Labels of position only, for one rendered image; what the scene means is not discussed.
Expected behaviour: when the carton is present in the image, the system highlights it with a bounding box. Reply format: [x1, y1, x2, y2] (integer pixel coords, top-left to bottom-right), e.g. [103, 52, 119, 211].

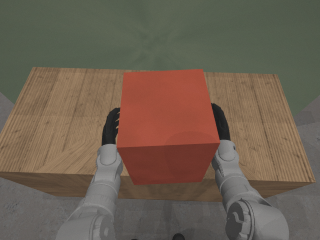
[116, 69, 221, 185]

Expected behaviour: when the pedestal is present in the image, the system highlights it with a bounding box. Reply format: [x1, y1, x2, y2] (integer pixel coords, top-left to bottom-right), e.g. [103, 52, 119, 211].
[0, 67, 316, 202]

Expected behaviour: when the robot right upper arm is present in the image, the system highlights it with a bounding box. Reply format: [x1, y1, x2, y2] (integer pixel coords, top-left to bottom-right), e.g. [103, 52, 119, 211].
[225, 199, 289, 240]

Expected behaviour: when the robot left forearm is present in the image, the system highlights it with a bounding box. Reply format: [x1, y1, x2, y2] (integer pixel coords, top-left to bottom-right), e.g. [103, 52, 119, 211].
[55, 144, 123, 240]

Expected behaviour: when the robot left upper arm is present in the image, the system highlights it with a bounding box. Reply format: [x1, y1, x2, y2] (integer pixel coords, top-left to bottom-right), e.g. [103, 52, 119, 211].
[55, 213, 116, 240]

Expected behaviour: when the robot left hand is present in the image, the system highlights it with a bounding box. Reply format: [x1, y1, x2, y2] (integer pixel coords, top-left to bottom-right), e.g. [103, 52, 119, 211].
[101, 107, 120, 146]

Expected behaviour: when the robot right hand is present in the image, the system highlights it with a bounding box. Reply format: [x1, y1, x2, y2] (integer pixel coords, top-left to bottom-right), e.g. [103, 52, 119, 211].
[211, 103, 231, 141]

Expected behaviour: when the robot right forearm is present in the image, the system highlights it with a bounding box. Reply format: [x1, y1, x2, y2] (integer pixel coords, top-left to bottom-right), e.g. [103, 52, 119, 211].
[211, 139, 289, 239]

